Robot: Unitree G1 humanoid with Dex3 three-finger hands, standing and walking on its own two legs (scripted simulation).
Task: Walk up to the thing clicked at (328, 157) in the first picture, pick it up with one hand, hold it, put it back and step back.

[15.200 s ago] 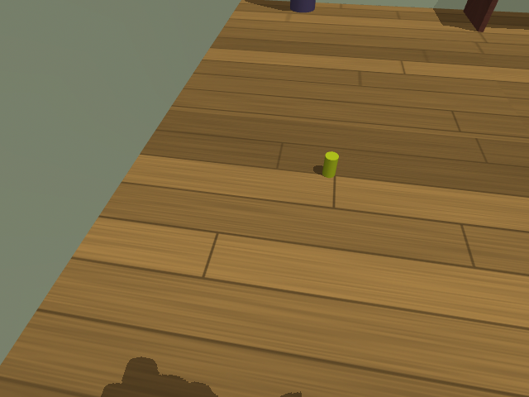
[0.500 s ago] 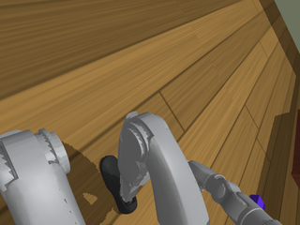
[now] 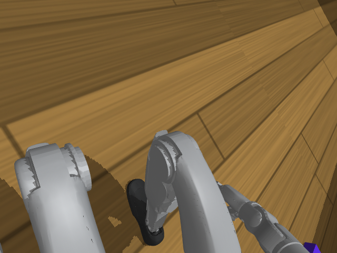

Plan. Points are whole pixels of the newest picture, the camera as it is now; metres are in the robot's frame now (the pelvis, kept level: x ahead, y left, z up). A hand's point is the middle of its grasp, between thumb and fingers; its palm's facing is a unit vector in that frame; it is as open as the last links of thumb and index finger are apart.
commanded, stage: settle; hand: left
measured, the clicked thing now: out of the picture +0.41 +0.33 -0.16
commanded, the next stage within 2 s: lift in 1.40 s
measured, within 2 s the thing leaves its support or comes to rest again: neither
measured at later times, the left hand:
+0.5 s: hand out of the picture +0.38 +0.34 -0.02, palm faces +0.39 -0.92 -0.03, open 10.0 cm
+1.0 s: hand out of the picture +0.39 +0.33 +0.04, palm faces +0.39 -0.92 -0.03, open 10.0 cm
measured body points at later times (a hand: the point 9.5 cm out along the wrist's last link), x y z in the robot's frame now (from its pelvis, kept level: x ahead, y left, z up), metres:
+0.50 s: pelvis +0.02 -0.01 +0.04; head +0.20 +0.13 +0.43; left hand +0.35 +0.39 -0.01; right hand +0.22 -0.23 -0.05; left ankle +0.09 +0.13 -0.25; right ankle +0.13 -0.11 -0.25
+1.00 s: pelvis +0.02 -0.02 +0.07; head +0.21 +0.08 +0.47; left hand +0.36 +0.38 +0.05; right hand +0.22 -0.25 -0.05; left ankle +0.09 +0.13 -0.25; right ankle +0.13 -0.11 -0.25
